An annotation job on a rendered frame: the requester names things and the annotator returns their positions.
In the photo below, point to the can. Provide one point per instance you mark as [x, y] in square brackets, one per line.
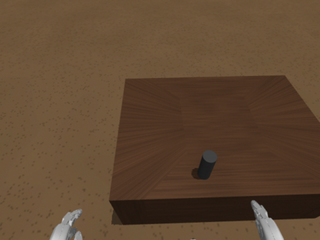
[206, 165]

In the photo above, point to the right robot hand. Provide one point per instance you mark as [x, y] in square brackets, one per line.
[267, 228]

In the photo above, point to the left robot hand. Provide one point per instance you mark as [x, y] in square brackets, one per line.
[63, 230]

